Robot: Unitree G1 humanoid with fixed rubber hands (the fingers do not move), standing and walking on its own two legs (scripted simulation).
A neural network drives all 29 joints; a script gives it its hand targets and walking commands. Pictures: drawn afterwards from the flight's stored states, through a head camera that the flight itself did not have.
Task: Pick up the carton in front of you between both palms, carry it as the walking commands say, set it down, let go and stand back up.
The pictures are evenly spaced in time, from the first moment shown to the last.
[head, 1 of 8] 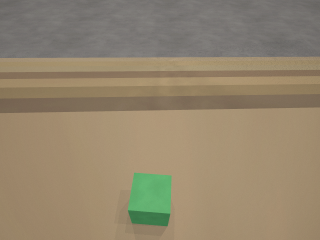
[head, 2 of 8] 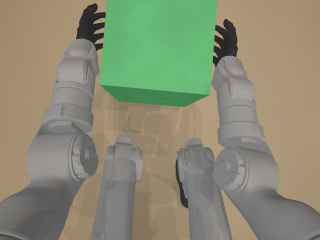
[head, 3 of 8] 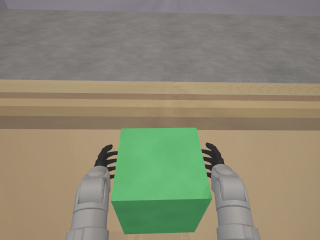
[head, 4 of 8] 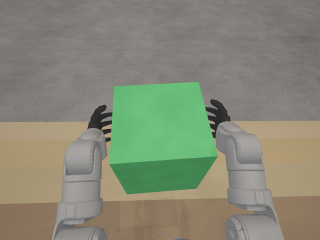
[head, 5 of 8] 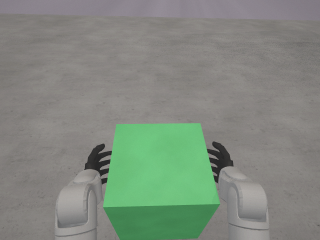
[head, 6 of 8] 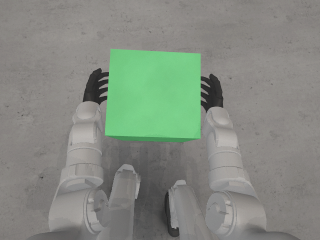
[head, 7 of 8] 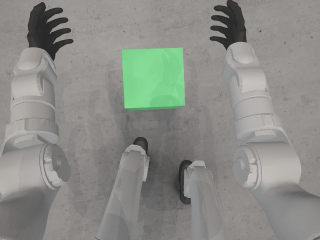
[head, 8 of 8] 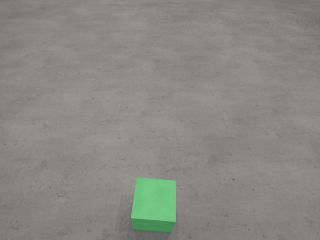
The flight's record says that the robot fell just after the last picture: no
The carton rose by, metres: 0.68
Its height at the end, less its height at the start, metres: -0.88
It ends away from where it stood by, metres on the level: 4.74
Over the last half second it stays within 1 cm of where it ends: yes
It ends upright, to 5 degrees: yes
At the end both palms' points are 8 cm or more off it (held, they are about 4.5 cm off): yes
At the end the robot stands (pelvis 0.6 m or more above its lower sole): yes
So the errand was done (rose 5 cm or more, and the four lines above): yes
